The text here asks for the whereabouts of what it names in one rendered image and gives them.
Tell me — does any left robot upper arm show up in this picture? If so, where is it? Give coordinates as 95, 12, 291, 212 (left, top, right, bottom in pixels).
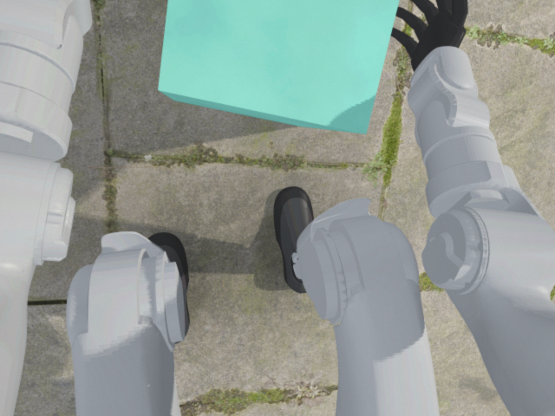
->
0, 151, 75, 416

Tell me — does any robot left forearm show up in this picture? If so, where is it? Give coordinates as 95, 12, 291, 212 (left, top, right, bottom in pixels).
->
0, 0, 92, 161

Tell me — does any robot right hand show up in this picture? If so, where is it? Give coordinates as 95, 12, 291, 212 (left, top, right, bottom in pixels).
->
391, 0, 468, 72

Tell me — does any carton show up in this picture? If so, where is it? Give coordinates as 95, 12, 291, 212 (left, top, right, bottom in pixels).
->
158, 0, 400, 134

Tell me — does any right robot upper arm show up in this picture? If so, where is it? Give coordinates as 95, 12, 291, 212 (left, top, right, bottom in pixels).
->
421, 206, 555, 416

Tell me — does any robot right forearm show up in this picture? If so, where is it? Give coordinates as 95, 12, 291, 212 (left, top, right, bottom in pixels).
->
407, 46, 545, 220

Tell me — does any left robot foot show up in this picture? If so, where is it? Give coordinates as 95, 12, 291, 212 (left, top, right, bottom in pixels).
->
148, 232, 190, 344

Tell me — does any right robot shin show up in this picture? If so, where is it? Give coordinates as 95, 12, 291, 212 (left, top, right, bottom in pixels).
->
292, 198, 419, 300

